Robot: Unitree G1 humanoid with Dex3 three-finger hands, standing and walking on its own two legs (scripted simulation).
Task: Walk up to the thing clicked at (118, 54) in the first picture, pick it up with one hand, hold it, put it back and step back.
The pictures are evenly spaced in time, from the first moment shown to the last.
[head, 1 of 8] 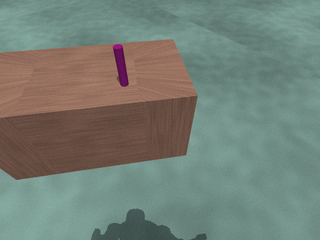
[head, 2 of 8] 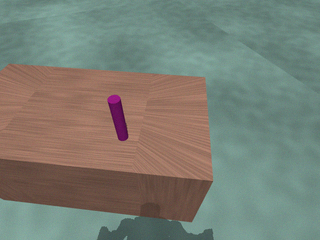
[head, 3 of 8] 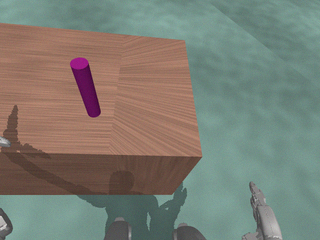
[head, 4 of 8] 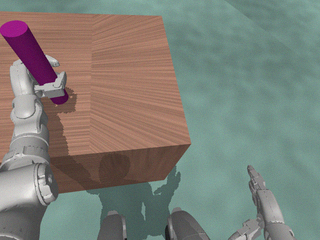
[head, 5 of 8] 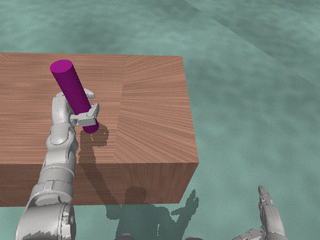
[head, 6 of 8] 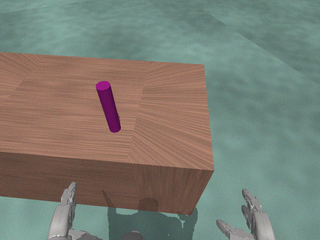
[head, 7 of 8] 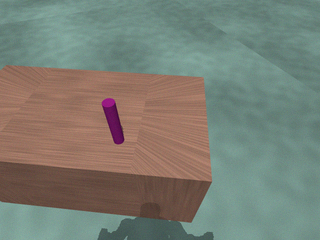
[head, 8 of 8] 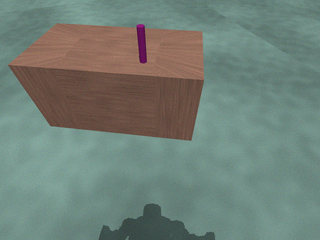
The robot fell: no
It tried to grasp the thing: yes
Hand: left
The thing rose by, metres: 0.24
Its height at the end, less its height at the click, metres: +0.00
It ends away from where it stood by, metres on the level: 0.01
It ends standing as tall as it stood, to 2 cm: yes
